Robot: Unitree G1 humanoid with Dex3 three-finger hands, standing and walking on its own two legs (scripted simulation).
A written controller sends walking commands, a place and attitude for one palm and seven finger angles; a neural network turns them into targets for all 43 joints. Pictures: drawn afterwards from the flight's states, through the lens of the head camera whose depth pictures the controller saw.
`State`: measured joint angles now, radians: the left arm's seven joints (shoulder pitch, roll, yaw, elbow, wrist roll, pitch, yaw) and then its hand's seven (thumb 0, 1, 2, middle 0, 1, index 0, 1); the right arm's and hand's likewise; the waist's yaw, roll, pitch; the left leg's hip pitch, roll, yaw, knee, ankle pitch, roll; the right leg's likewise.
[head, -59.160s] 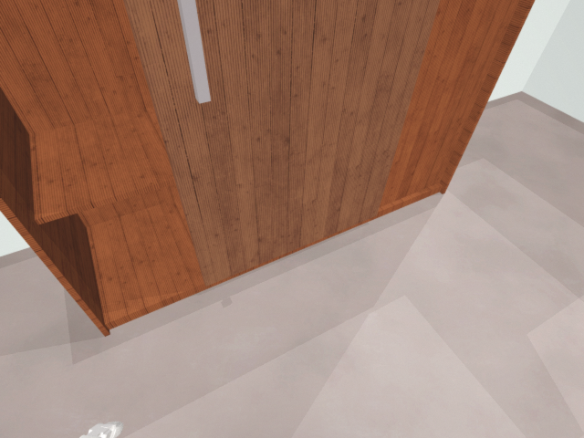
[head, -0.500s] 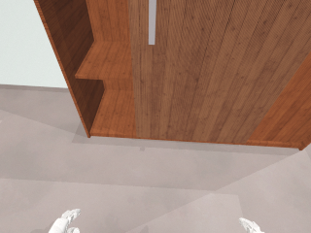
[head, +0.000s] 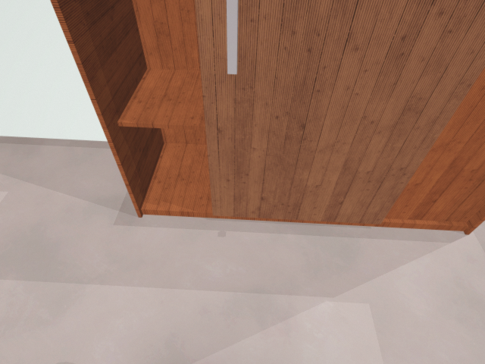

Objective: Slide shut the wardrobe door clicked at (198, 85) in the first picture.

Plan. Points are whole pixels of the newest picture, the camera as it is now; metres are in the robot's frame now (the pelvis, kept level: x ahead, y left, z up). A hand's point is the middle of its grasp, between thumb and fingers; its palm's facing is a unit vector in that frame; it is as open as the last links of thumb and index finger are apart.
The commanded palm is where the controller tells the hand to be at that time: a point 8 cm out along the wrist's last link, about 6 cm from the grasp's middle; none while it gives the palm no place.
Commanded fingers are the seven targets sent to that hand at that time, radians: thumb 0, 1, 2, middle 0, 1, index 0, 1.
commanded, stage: let the arm hang, fingers relaxed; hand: right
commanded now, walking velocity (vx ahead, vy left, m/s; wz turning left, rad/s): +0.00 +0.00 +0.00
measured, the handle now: (233, 24) +0.87 +0.08 +0.18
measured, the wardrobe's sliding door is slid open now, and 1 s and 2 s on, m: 0.36 0.36 0.36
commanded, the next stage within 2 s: look to check the result in 0.38 s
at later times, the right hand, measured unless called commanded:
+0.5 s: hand out of the picture +0.02 -0.16 -0.18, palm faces +0.01 +0.99 -0.16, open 7.4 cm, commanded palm none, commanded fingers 0.00 -0.90 -0.90 0.20 0.30 0.20 0.30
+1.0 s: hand out of the picture +0.03 -0.17 -0.18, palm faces +0.01 +0.99 -0.17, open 7.4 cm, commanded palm none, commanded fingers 0.00 -0.90 -0.90 0.20 0.30 0.20 0.30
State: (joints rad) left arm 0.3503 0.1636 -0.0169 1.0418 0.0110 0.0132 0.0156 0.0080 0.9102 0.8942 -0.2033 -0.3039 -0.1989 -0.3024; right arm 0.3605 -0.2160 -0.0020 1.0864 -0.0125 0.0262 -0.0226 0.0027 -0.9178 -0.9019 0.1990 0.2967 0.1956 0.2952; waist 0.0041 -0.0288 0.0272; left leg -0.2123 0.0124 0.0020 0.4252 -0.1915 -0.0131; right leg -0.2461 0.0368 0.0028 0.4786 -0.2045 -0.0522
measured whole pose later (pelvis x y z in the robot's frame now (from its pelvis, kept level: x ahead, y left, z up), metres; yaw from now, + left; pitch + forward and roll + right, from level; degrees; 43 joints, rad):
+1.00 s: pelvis +0.04 +0.00 +0.00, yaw +1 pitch -2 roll +1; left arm 0.29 0.14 -0.01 1.12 0.00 -0.02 0.04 0.00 0.91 0.89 -0.20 -0.30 -0.20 -0.30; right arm 0.30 -0.14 0.01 1.13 0.00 0.00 -0.04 0.00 -0.91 -0.90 0.20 0.30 0.20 0.30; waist 0.00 0.00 0.05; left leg -0.12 0.02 -0.02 0.39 -0.23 -0.03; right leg -0.15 0.04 -0.01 0.44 -0.26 -0.06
